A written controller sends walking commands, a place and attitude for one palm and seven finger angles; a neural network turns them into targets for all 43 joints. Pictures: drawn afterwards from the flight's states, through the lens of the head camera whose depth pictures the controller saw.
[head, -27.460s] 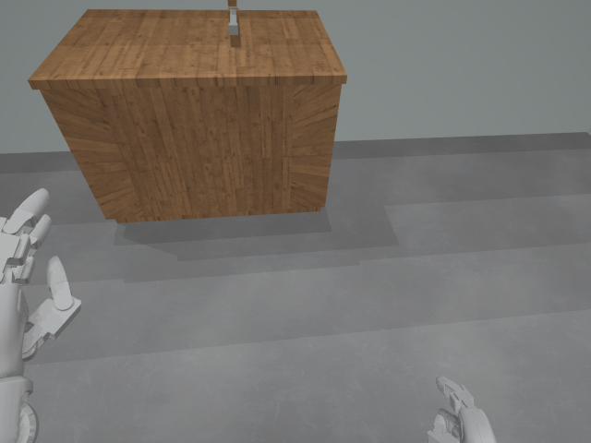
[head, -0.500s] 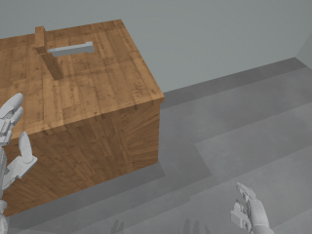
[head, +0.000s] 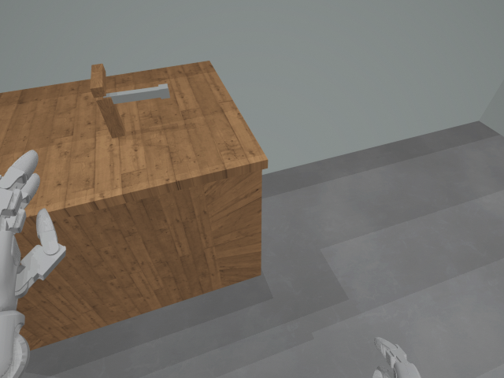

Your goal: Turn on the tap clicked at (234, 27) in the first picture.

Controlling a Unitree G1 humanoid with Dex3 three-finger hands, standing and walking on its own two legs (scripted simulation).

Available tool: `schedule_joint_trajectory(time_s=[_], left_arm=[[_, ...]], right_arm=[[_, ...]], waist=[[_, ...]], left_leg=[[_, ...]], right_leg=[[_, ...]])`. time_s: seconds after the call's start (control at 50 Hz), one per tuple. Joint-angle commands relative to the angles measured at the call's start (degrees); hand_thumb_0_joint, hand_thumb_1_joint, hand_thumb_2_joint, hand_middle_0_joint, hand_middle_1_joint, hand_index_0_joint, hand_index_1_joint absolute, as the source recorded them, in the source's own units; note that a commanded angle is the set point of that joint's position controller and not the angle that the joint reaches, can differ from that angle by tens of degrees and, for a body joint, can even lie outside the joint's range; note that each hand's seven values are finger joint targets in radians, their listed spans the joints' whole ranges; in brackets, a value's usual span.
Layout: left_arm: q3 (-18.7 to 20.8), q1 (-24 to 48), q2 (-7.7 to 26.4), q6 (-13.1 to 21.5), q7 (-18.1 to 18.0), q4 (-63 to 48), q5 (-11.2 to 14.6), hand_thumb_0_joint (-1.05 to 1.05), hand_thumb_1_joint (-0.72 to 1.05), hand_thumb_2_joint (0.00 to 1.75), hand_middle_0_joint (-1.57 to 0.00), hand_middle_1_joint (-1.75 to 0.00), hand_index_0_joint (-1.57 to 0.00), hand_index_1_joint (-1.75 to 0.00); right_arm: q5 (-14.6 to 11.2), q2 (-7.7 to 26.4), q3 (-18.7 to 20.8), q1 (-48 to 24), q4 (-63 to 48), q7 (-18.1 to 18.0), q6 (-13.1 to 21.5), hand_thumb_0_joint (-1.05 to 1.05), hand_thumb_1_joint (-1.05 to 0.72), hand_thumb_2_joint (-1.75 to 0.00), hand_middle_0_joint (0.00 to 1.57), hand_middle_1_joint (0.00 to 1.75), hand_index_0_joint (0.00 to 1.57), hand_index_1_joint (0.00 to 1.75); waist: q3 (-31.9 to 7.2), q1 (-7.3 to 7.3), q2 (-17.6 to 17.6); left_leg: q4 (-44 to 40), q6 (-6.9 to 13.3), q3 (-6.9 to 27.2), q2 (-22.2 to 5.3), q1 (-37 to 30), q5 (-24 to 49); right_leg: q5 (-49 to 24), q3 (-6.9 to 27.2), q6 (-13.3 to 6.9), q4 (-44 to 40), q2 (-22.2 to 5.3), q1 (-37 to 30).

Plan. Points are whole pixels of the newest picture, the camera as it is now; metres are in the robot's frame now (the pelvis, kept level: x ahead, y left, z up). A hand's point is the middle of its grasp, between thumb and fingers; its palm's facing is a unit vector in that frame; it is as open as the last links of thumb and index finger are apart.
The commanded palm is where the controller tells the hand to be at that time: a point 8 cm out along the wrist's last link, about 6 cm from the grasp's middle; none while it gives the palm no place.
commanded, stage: stop stepping back and stand still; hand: left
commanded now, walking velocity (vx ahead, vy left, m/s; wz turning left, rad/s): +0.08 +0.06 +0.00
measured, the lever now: (164, 91) +0.80 +0.25 +0.08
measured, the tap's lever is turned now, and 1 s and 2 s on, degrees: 86 86 86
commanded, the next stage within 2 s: stand and check the lever's angle in 0.08 s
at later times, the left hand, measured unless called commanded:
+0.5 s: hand (86, 232) +0.26 +0.21 +0.18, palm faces +0.33 -0.83 -0.44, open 7.4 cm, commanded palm +0.20 +0.26 +0.19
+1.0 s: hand (69, 224) +0.27 +0.24 +0.17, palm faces +0.37 -0.85 -0.38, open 7.4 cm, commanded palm +0.22 +0.28 +0.19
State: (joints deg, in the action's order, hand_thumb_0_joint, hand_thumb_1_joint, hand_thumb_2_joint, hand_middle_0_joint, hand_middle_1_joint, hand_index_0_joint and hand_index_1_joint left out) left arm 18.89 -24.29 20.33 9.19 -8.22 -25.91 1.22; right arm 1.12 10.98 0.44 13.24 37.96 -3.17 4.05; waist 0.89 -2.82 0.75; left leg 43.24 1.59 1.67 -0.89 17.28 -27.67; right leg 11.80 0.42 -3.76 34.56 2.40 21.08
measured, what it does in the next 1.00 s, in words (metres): shifts its weight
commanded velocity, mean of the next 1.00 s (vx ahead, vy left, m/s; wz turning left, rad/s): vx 0.00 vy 0.00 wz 0.00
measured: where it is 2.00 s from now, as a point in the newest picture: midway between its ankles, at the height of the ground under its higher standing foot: outside the picture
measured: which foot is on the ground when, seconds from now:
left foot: down 0.00-1.00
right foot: down 0.00-1.00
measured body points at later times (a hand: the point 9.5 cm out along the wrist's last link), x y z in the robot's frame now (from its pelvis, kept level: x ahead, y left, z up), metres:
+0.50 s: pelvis +0.04 -0.02 +0.01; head +0.06 -0.03 +0.46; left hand +0.23 +0.25 +0.20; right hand +0.20 -0.27 -0.08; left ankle +0.04 +0.12 -0.73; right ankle +0.05 -0.10 -0.72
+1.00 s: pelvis +0.05 +0.00 +0.02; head +0.06 +0.00 +0.47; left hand +0.25 +0.28 +0.19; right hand +0.22 -0.24 -0.07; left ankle +0.04 +0.12 -0.72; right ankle +0.05 -0.10 -0.72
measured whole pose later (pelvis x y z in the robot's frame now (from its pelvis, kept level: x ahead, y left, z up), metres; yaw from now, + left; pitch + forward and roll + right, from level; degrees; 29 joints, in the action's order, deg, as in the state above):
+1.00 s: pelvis +0.05 +0.00 +0.02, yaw -2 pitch -1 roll -1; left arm 18.1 -26.9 19.9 7.4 -8.5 -24.9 3.1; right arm -0.1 11.9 0.2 10.9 34.5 -3.8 2.7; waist 0.9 0.2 1.5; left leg 24.8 0.1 -1.8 -1.3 9.2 -15.0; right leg 11.6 0.6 -1.6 22.4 2.8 10.1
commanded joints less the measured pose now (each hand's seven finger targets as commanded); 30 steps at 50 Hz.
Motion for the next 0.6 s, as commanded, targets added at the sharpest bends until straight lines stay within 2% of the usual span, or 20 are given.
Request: schedule_joint_trajectory(time_s=[0.0,0.02,0.04,0.06,0.08,0.1,0.12,0.14,0.18,0.2,0.22,0.24,0.26,0.28,0.32,0.34,0.38,0.42,0.46,0.58], left_arm=[[8.64,-0.26,11.71,3.25,-1.42,-10.22,1.09,0.00,0.90,0.90,-0.20,-0.30,-0.20,-0.30],[7.88,-0.37,10.91,2.94,-1.46,-10.98,1.24,0.00,0.90,0.90,-0.20,-0.30,-0.20,-0.30],[7.81,0.10,10.61,3.13,-1.50,-12.45,1.28,0.00,0.90,0.90,-0.20,-0.30,-0.20,-0.30],[7.81,2.26,10.13,3.69,-1.69,-15.57,1.18,0.00,0.90,0.90,-0.20,-0.30,-0.20,-0.30],[9.64,4.02,12.13,3.38,-1.75,-15.35,0.02,0.00,0.90,0.90,-0.20,-0.30,-0.20,-0.30],[9.50,5.79,11.68,3.43,-1.63,-13.69,-0.13,0.00,0.90,0.90,-0.20,-0.30,-0.20,-0.30],[8.26,7.34,11.26,3.41,-1.21,-13.21,-0.21,0.00,0.90,0.90,-0.20,-0.30,-0.20,-0.30],[6.67,4.94,9.37,3.06,-1.29,-9.36,-0.06,0.00,0.90,0.90,-0.20,-0.30,-0.20,-0.30],[5.65,2.86,8.71,2.36,-1.47,-7.66,0.12,0.00,0.90,0.90,-0.20,-0.30,-0.20,-0.30],[4.67,4.23,7.92,2.53,-1.14,-8.03,-0.18,0.00,0.90,0.90,-0.20,-0.30,-0.20,-0.30],[4.57,5.13,8.97,2.94,-0.77,-8.26,-0.48,0.00,0.90,0.90,-0.20,-0.30,-0.20,-0.30],[4.55,6.91,9.20,3.06,-0.46,-9.29,0.13,0.00,0.90,0.90,-0.20,-0.30,-0.20,-0.30],[5.64,8.74,10.91,3.35,-0.69,-11.47,0.09,0.00,0.90,0.90,-0.20,-0.30,-0.20,-0.30],[5.65,6.12,10.67,3.28,-0.76,-12.78,0.42,0.00,0.90,0.90,-0.20,-0.30,-0.20,-0.30],[9.60,1.45,13.43,3.51,-1.23,-13.90,0.76,0.00,0.90,0.90,-0.20,-0.30,-0.20,-0.30],[8.95,-0.36,11.76,3.94,-1.34,-15.07,1.09,0.00,0.90,0.90,-0.20,-0.30,-0.20,-0.30],[10.04,-2.99,11.64,4.62,-1.89,-15.47,1.68,0.00,0.90,0.90,-0.20,-0.30,-0.20,-0.30],[9.16,-4.72,10.51,4.34,-1.67,-13.06,2.16,0.00,0.90,0.90,-0.20,-0.30,-0.20,-0.30],[7.71,-3.62,9.22,3.44,-1.38,-10.51,1.86,0.00,0.90,0.90,-0.20,-0.30,-0.20,-0.30],[4.90,0.16,8.32,2.43,-1.09,-10.14,1.88,0.00,0.90,0.90,-0.20,-0.30,-0.20,-0.30]], right_arm=[[-0.90,5.22,1.51,-4.99,-8.56,0.09,2.29,0.00,-0.90,-0.90,0.20,0.30,0.20,0.30],[-1.07,5.90,1.61,-4.90,-8.89,-0.20,2.21,0.00,-0.90,-0.90,0.20,0.30,0.20,0.30],[-0.59,7.39,1.55,-4.95,-9.08,-0.76,2.14,0.00,-0.90,-0.90,0.20,0.30,0.20,0.30],[-0.44,9.26,2.01,-5.04,-9.91,-1.02,2.81,0.00,-0.90,-0.90,0.20,0.30,0.20,0.30],[-0.66,8.22,2.61,-5.31,-9.75,-1.16,3.60,0.00,-0.90,-0.90,0.20,0.30,0.20,0.30],[-0.82,7.01,2.83,-4.82,-9.53,-0.89,4.46,0.00,-0.90,-0.90,0.20,0.30,0.20,0.30],[-1.38,7.10,2.74,-4.99,-9.04,-0.49,5.10,0.00,-0.90,-0.90,0.20,0.30,0.20,0.30],[-1.54,6.85,2.47,-5.78,-8.90,-0.29,6.00,0.00,-0.90,-0.90,0.20,0.30,0.20,0.30],[-1.87,7.33,1.99,-5.83,-8.90,-0.59,6.31,0.00,-0.90,-0.90,0.20,0.30,0.20,0.30],[-1.92,7.77,2.17,-5.61,-9.04,-0.55,6.43,0.00,-0.90,-0.90,0.20,0.30,0.20,0.30],[-1.66,7.58,2.44,-5.62,-9.01,-0.47,6.39,0.00,-0.90,-0.90,0.20,0.30,0.20,0.30],[-1.76,7.27,2.61,-6.35,-9.38,-0.16,6.42,0.00,-0.90,-0.90,0.20,0.30,0.20,0.30],[-1.74,6.84,2.91,-5.50,-9.04,0.26,6.54,0.00,-0.90,-0.90,0.20,0.30,0.20,0.30],[-1.89,7.46,3.77,-5.24,-9.55,0.52,6.52,0.00,-0.90,-0.90,0.20,0.30,0.20,0.30],[-1.91,6.91,3.23,-6.22,-9.98,0.63,5.86,0.00,-0.90,-0.90,0.20,0.30,0.20,0.30],[-1.81,6.05,2.71,-6.20,-10.17,0.48,5.35,0.00,-0.90,-0.90,0.20,0.30,0.20,0.30],[-1.41,6.73,2.70,-6.74,-10.50,-0.03,4.74,0.00,-0.90,-0.90,0.20,0.30,0.20,0.30],[-2.13,8.16,3.73,-7.06,-11.26,-0.59,3.88,0.00,-0.90,-0.90,0.20,0.30,0.20,0.30],[-2.11,7.75,3.08,-7.42,-11.21,-0.73,3.20,0.00,-0.90,-0.90,0.20,0.30,0.20,0.30],[-2.24,8.31,3.46,-7.37,-11.86,-0.77,2.97,0.00,-0.90,-0.90,0.20,0.30,0.20,0.30]], waist=[[-3.44,1.13,-8.35],[-3.16,0.51,-5.25],[-0.88,0.37,1.87],[0.03,0.69,14.24],[-1.40,1.08,16.20],[1.95,1.08,13.31],[2.49,1.85,11.17],[3.29,2.66,8.78],[0.35,3.31,7.16],[0.00,3.25,3.51],[-0.17,2.14,-4.76],[-1.43,1.15,-10.87],[-4.24,1.71,-10.45],[-4.98,2.60,-11.10],[-6.19,2.79,-7.17],[-7.00,2.49,-5.53],[-8.30,2.42,-0.12],[-7.53,3.09,1.65],[-5.21,2.48,4.67],[-8.78,2.41,-0.50]], left_leg=[[-2.42,0.76,-0.94,-1.07,-2.08,-1.04],[-11.48,1.28,-0.11,-1.33,-8.08,-0.79],[-20.80,3.08,5.32,-3.19,-8.20,-7.41],[-31.21,6.29,18.59,-11.44,-6.58,-16.63],[-35.12,9.92,20.82,-16.74,0.56,-16.74],[-35.50,11.25,22.40,-16.97,3.99,-14.00],[-33.97,10.31,18.44,-15.84,3.85,-11.40],[-31.43,8.70,14.46,-14.19,3.43,-4.86],[-23.67,5.08,6.32,-10.44,3.52,1.08],[-17.49,3.42,2.53,-6.76,3.54,3.40],[-9.40,1.61,-0.05,-2.23,5.53,5.65],[-2.13,-0.03,-3.29,0.22,5.81,4.96],[0.78,-0.72,-2.99,0.69,4.78,3.86],[1.04,-0.94,-1.64,0.02,4.89,4.54],[-3.67,-0.71,-0.97,-0.62,3.26,5.01],[-9.92,-0.53,-1.07,-0.77,0.84,7.82],[-19.42,-0.14,0.15,-2.03,-6.45,21.09],[-20.84,0.95,4.53,-6.56,-9.10,24.65],[-20.03,1.02,2.75,-5.74,-7.22,25.22],[-17.16,-0.15,-0.25,-4.16,-9.87,30.76]], right_leg=[[27.37,20.06,-4.56,-19.93,-16.18,2.37],[28.81,15.66,-2.71,-15.32,-13.21,6.46],[28.18,10.35,-0.48,-6.19,-6.29,9.34],[20.16,2.26,2.77,8.58,0.76,10.37],[15.30,-0.85,4.70,26.13,1.90,6.26],[13.01,2.76,4.67,29.54,-1.25,7.84],[11.89,3.50,4.77,28.14,-2.57,8.19],[12.70,3.13,4.46,18.60,-4.60,5.23],[9.86,-0.88,4.57,-0.37,-3.00,-7.86],[4.45,-1.23,4.30,-10.06,-2.12,-11.40],[3.90,8.86,1.66,-16.10,-6.46,-11.77],[4.95,20.53,-2.07,-20.37,-14.61,-9.75],[6.47,24.16,-3.81,-21.36,-17.69,-10.62],[1.01,24.31,-4.83,-20.27,-17.90,-13.38],[-8.88,19.03,-4.49,-16.35,-16.85,-15.22],[-11.30,16.01,-3.78,-13.99,-15.64,-16.10],[-10.41,9.64,-0.13,-10.33,-10.05,-14.79],[-5.41,7.01,2.41,-10.82,-5.84,-11.13],[-8.85,6.71,2.61,-11.28,-4.75,-11.17],[-21.53,7.78,2.29,-11.82,-6.47,-15.53]])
